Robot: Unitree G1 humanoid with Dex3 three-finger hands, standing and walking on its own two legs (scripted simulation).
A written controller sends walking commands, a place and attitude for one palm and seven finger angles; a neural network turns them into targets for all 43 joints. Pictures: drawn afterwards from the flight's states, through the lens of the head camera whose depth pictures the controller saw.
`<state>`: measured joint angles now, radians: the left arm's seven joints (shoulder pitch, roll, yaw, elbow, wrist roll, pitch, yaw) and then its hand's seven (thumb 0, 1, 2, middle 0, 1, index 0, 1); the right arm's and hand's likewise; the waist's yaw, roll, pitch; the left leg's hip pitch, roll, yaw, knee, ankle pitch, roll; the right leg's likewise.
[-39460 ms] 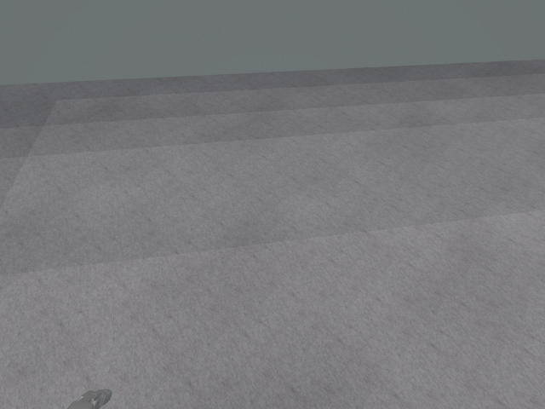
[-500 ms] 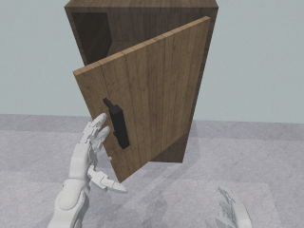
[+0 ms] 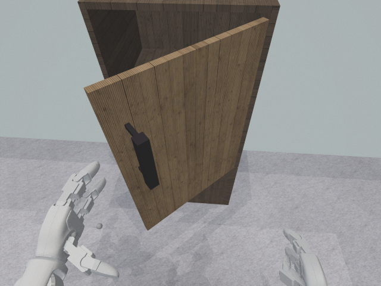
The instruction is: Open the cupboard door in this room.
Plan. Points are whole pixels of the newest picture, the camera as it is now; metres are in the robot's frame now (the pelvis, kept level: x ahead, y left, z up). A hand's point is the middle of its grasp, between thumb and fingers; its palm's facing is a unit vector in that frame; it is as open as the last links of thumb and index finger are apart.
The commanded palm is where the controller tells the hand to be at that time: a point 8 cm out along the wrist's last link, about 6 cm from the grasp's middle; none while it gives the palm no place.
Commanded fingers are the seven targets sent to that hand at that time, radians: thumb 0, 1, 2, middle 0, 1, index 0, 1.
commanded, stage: slide the hand sideways off the handle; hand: left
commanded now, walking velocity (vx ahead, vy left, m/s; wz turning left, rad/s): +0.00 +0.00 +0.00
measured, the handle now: (141, 157) +0.35 +0.14 +0.09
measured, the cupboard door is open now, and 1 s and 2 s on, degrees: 43 43 43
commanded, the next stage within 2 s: draw the hand back to the body in 0.02 s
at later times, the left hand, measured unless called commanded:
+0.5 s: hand (71, 224) +0.19 +0.21 +0.11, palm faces +0.04 -1.00 -0.08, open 16.3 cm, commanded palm +0.15 +0.27 +0.13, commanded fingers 0.00 -0.50 0.30 -0.15 -0.30 -0.15 -0.30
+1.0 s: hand (30, 204) +0.20 +0.27 +0.15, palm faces +0.35 -0.85 -0.39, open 13.0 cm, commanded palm +0.15 +0.31 +0.17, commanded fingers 0.00 0.38 0.68 -0.18 -0.30 -0.18 -0.30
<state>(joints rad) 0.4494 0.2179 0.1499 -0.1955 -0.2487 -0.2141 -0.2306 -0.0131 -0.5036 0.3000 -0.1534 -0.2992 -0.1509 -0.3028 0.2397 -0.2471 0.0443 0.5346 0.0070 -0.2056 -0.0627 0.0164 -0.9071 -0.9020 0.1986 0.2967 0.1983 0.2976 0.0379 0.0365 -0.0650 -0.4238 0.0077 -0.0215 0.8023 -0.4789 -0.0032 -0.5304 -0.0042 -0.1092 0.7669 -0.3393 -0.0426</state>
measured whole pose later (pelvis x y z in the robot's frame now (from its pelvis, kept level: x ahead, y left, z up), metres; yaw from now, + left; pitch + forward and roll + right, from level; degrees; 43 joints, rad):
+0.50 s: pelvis -0.01 +0.02 +0.00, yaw +0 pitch +3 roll -2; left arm 0.43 0.26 0.22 -0.26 -0.29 -0.10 -0.25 -0.01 -0.50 0.30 -0.15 -0.30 -0.15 -0.30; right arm 0.25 -0.24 0.08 0.56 0.03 -0.25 -0.08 0.02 -0.91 -0.90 0.20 0.30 0.20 0.30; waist 0.04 0.05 -0.06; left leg -0.37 0.00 -0.02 0.79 -0.46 0.02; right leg -0.46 -0.01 -0.10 0.72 -0.30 -0.02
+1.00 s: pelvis +0.01 +0.03 +0.03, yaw -1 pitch -3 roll -1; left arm 0.49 0.31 0.22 -0.39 -0.02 -0.08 0.11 -0.01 0.04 0.53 -0.18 -0.30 -0.18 -0.30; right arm 0.22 -0.22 0.06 0.64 -0.02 -0.19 -0.08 0.02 -0.91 -0.90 0.20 0.30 0.20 0.30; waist 0.07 0.05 0.03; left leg -0.08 -0.02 0.01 0.48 -0.35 0.03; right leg -0.19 -0.01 -0.08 0.45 -0.21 0.00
